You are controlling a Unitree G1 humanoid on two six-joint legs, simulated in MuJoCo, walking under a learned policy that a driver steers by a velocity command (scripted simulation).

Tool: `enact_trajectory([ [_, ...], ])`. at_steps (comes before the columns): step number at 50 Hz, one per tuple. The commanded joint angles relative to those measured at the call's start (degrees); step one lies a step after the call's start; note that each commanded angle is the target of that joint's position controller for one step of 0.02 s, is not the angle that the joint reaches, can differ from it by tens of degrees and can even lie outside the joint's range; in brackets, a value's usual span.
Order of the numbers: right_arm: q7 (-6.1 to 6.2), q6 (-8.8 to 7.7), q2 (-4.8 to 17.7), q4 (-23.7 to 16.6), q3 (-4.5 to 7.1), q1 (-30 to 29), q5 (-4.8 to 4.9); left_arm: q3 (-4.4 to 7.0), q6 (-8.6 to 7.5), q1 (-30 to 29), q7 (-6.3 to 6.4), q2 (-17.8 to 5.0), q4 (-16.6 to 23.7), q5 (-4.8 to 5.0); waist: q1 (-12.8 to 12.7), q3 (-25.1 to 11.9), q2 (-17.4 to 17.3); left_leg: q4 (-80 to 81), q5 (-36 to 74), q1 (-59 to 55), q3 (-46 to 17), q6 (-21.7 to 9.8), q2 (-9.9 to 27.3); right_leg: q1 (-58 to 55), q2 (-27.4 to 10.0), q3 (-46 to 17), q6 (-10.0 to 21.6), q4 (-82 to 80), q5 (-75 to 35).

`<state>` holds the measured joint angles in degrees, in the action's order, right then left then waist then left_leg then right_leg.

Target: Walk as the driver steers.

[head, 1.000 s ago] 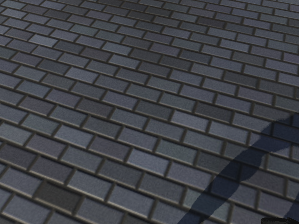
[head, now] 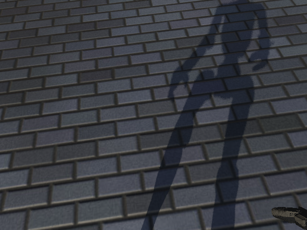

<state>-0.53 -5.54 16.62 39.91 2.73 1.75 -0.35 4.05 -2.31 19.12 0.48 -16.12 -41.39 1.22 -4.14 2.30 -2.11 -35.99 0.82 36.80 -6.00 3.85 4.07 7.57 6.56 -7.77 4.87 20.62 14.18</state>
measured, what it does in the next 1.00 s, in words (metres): walks ahead: left foot, then right foot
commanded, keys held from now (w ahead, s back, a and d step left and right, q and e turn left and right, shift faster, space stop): w+e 0.36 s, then w+q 0.64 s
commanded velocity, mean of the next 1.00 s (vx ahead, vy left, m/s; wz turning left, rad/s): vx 0.50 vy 0.00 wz -0.09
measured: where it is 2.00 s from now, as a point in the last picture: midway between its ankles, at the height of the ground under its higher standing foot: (167, 112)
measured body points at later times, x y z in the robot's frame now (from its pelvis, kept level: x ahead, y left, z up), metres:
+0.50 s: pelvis +0.27 +0.02 +0.00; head +0.30 +0.01 +0.45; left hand +0.54 +0.19 -0.08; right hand +0.20 -0.26 -0.13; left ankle +0.23 +0.15 -0.74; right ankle +0.38 -0.18 -0.70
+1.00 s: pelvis +0.52 -0.07 +0.00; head +0.54 -0.07 +0.44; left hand +0.56 +0.21 -0.13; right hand +0.69 -0.34 -0.10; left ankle +0.69 +0.07 -0.69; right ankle +0.42 -0.18 -0.74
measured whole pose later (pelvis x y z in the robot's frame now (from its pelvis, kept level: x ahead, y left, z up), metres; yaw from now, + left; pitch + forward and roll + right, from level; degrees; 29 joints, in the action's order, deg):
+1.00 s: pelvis +0.52 -0.07 +0.00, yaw -1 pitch +1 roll -3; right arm -2.1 -1.3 16.5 43.0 3.4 7.0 1.2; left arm 4.7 -4.9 19.1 0.5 -15.9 -47.1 -0.3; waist -3.9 1.3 -2.6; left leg -43.5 -0.4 38.5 -1.3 -0.1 6.2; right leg -2.0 0.5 12.6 -0.1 13.1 15.6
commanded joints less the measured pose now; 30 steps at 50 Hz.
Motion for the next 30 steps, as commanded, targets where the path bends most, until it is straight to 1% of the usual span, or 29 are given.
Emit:
enact_trajectory([
  [1, -0.62, -1.21, 4.6, -5.1, 1.04, -5.8, 0.71, 2.72, -0.28, 1.8, 0.55, -9.6, 2.5, 0.46, -0.3, -2.0, 6.9, 5.9, 3.5, -8.6, 2.1, -0.4, -3.8, 4.2, -12.4, -11.1, 7.2, -3.2, -9.7],
  [3, -0.98, -1.73, 6.0, -5.2, 1.67, -5.2, 0.8, 2.71, 0.05, 1.9, 0.78, -9.3, 2.3, 0.4, 0.5, -2.2, 7.9, 7.9, -0.4, -9.5, 1.0, -1.8, -4.0, 0.6, -13.8, -14.8, 6.5, 0.2, -9.0],
  [4, -1.02, -2.02, 6.7, -4.9, 2.04, -3.7, 0.87, 2.81, 0.22, 1.4, 0.85, -9.4, 2.4, 0.27, 1.5, -2.4, 8.9, 8.3, -3.1, -11.2, 1.1, -2.7, -4.1, -0.3, -14.3, -16.2, 6.0, 2.0, -10.1],
  [5, -0.87, -2.32, 7.2, -4.0, 2.53, -0.2, 0.85, 2.7, 0.4, 0.5, 0.83, -8.9, 2.7, 0.2, 3.6, -3.3, 9.6, 10.1, -3.9, -15.8, 2.1, -4.0, -4.4, -0.1, -13.5, -16.5, 5.2, 4.7, -12.1],
  [6, -0.51, -2.63, 8.7, -2.8, 3.41, 5.5, 0.31, 2.04, 0.34, -0.1, 0.67, -7.1, 3.2, -0.03, 6.5, -7.0, 8.9, 11.2, -3.6, -25.2, 1.8, -5.9, -2.9, 1.7, -10.7, -14.6, 3.4, 11.4, -15.0],
  [7, 0.0, -2.72, 11.8, -2.2, 4.26, 14.1, -0.65, 0.76, 0.16, 0.1, 0.45, -3.7, 4.3, -0.93, 9.9, -15.2, 3.2, 9.9, -6.9, -40.2, -7.3, -9.7, 6.5, 8.7, -7.2, -10.0, 1.2, 27.0, -7.6],
  [8, -0.22, -1.91, 15.9, 0.0, 5.27, 18.9, -1.13, -0.27, -0.34, 8.6, 0.42, -0.6, 5.8, 0.81, 6.2, -21.9, -16.5, 15.2, -19.3, -57.8, -34.5, -19.5, 19.3, 29.3, 0.6, -2.7, -2.8, 45.5, 19.4],
  [9, -0.5, -1.59, 10.5, -0.7, 4.21, 17.9, 0.44, 0.6, -0.36, 8.3, 0.66, -6.8, 4.3, 1.47, 7.4, -18.5, -11.8, 18.1, -32.6, -56.1, -40.0, -18.9, 20.3, 36.7, -4.5, -3.8, -3.6, 53.3, 18.6],
  [10, -0.16, -1.16, 6.9, -1.4, 3.22, 15.3, 0.58, 1.54, -0.06, 1.7, 0.62, -10.1, 4.8, 1.07, 9.1, -11.1, -6.1, 18.9, -31.4, -49.3, -30.3, -16.2, 17.6, 38.4, -6.4, -2.6, -4.0, 55.1, 13.1],
  [11, -0.02, -0.7, 5.9, -1.6, 2.71, 12.6, 0.0, 1.63, 0.2, -1.6, 0.71, -9.8, 5.6, 0.35, 8.3, -6.9, -2.3, 19.6, -23.9, -42.4, -22.7, -14.6, 15.1, 36.8, -8.3, -0.7, -4.4, 54.2, 9.1],
  [12, 0.09, -0.44, 4.9, -1.1, 2.34, 11.0, -0.24, 1.77, 0.17, -3.8, 0.51, -9.0, 6.4, -0.25, 7.4, -3.6, -1.9, 20.9, -17.5, -37.0, -17.3, -14.2, 13.0, 35.8, -9.8, -0.6, -4.5, 51.7, 6.5],
  [13, 0.25, -0.52, 4.2, -0.8, 2.0, 10.3, -0.61, 1.79, 0.36, -3.7, 0.1, -7.9, 6.7, 0.04, 6.1, -2.6, -3.2, 22.3, -13.5, -33.5, -12.7, -13.5, 11.3, 33.2, -11.3, -0.3, -4.3, 49.9, 4.9],
  [14, 0.29, -0.7, 4.0, -0.3, 2.01, 10.1, -0.46, 1.62, 0.66, -3.1, -0.15, -6.6, 6.8, 0.47, 5.5, -2.2, -4.4, 23.7, -11.7, -31.6, -9.6, -13.4, 10.4, 31.8, -12.0, 0.5, -4.3, 48.3, 4.3],
  [15, 0.27, -0.91, 4.1, 0.2, 2.11, 10.3, -0.11, 1.35, 0.99, -3.2, -0.28, -5.4, 7.0, 0.59, 5.3, -1.9, -4.5, 24.8, -9.6, -30.7, -7.1, -13.9, 10.2, 31.7, -12.3, 1.3, -4.5, 46.9, 4.1],
  [16, 0.27, -1.12, 4.9, 0.8, 2.38, 10.5, 0.12, 1.09, 1.26, -4.0, -0.36, -4.5, 7.6, 0.48, 5.3, -1.3, -4.1, 25.8, -7.6, -30.1, -5.2, -14.5, 10.6, 32.4, -12.8, 1.7, -4.8, 44.9, 3.4],
  [18, 0.33, -1.22, 6.7, 1.8, 2.98, 11.0, 0.13, 0.73, 1.44, -6.2, -0.48, -3.8, 8.7, 0.06, 5.4, -0.9, -2.7, 27.1, -3.4, -30.8, -1.9, -15.5, 11.5, 34.2, -13.4, 2.0, -5.5, 40.5, 0.2],
  [20, 0.03, -1.13, 7.2, 3.2, 2.96, 12.5, 0.21, -0.02, 0.9, -8.1, -0.75, -2.3, 8.8, -0.34, 6.0, -1.3, -1.2, 27.6, -0.3, -30.8, 0.9, -15.8, 10.5, 32.3, -12.8, 2.0, -5.3, 33.4, -4.8],
  [21, -0.13, -0.93, 7.5, 3.8, 2.89, 12.6, 0.54, -0.36, 0.49, -9.7, -1.06, -1.8, 9.0, -0.44, 6.1, -0.8, -1.0, 27.8, 0.7, -30.5, 2.5, -15.6, 9.6, 31.0, -12.4, 3.0, -5.0, 29.0, -7.3],
  [23, -0.24, -0.29, 8.6, 4.7, 2.88, 13.5, 1.58, -0.86, -0.51, -14.0, -1.81, -1.4, 9.8, -0.67, 7.1, 0.5, -0.9, 27.6, 1.5, -29.8, 4.4, -15.1, 8.2, 27.8, -11.7, 6.2, -4.8, 21.1, -11.5],
  [25, -0.34, 0.3, 10.0, 5.9, 3.09, 16.3, 2.22, -0.93, -1.24, -18.0, -2.44, -1.8, 10.7, -0.41, 8.5, 1.3, -1.0, 26.9, 1.9, -31.0, 3.4, -14.9, 9.0, 25.6, -10.5, 7.6, -4.8, 16.2, -12.2],
  [27, -0.28, 0.9, 11.2, 6.9, 3.36, 17.8, 2.5, -0.49, -1.73, -19.4, -2.82, -3.2, 11.4, -0.05, 8.0, 1.4, -2.2, 24.8, 3.4, -33.9, 1.7, -14.1, 10.7, 23.9, -9.5, 7.3, -4.0, 12.3, -9.8],
  [28, -0.17, 1.22, 11.7, 7.4, 3.46, 18.0, 2.61, -0.07, -1.93, -18.5, -2.85, -4.2, 11.3, -0.02, 6.9, 0.8, -2.9, 23.1, 5.0, -35.0, 1.1, -13.5, 11.2, 21.6, -8.9, 7.3, -3.4, 10.4, -8.4],
  [29, -0.04, 1.49, 12.0, 7.6, 3.44, 17.5, 2.76, 0.61, -2.1, -15.4, -2.69, -5.5, 10.5, -0.17, 4.4, -0.9, -3.3, 19.4, 10.3, -34.7, 1.6, -12.5, 10.8, 15.7, -7.8, 8.1, -2.4, 8.0, -8.4],
  [30, 0.07, 1.61, 11.1, 7.9, 3.0, 17.5, 2.78, 1.89, -2.12, -8.5, -2.26, -7.7, 8.3, -0.56, 0.6, -5.2, -2.7, 11.3, 16.6, -32.6, 3.7, -10.9, 8.3, 4.7, -6.4, 9.2, -1.0, 6.0, -9.5],
])
Velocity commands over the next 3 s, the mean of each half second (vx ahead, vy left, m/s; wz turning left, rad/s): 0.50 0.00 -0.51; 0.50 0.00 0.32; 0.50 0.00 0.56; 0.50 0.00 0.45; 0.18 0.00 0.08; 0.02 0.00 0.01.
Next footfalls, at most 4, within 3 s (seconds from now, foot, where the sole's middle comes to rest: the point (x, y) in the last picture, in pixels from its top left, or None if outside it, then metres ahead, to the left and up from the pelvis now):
0.14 left None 0.26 0.14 -0.78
0.62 right None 0.46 -0.18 -0.78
1.14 left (168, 164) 0.76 0.05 -0.78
1.62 right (196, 114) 1.08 -0.09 -0.78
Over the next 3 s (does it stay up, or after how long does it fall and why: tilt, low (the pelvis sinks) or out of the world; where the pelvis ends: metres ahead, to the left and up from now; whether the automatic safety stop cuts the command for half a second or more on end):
stays up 1.22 0.15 -0.01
